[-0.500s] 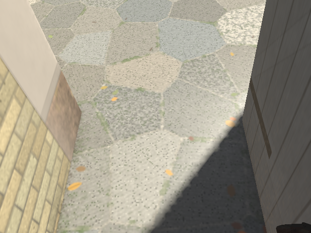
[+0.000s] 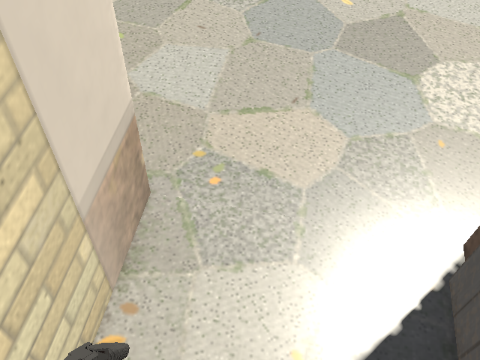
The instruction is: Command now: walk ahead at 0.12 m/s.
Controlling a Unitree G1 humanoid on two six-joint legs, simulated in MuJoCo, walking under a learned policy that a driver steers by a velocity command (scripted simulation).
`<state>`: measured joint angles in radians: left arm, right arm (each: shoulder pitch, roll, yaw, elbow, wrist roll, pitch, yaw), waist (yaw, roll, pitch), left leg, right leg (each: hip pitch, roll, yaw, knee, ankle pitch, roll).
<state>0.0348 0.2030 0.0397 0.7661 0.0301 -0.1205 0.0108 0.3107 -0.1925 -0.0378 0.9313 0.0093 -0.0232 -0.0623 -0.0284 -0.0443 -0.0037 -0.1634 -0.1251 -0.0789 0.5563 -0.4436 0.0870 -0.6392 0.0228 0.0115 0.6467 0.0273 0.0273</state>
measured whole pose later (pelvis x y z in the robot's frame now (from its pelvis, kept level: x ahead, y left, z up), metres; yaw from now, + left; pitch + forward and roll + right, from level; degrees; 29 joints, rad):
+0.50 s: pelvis +0.12 +0.03 +0.02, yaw -4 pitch +1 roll +0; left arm 0.15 0.22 0.07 0.88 0.00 -0.02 0.02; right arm 0.17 -0.17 0.01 0.91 -0.04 -0.01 -0.05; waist 0.05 -0.05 0.03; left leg -0.25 0.00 -0.03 0.50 -0.26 -0.01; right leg -0.29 0.03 0.06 0.46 -0.18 0.00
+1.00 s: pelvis +0.17 +0.02 +0.02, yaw -4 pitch +1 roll -1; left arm 0.12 0.25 0.07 1.02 -0.01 0.01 0.02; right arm 0.19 -0.26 0.02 0.98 -0.02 -0.02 -0.05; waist 0.02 -0.01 0.03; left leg -0.12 0.03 -0.04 0.41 -0.30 -0.02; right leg -0.17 0.06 0.06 0.40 -0.23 -0.02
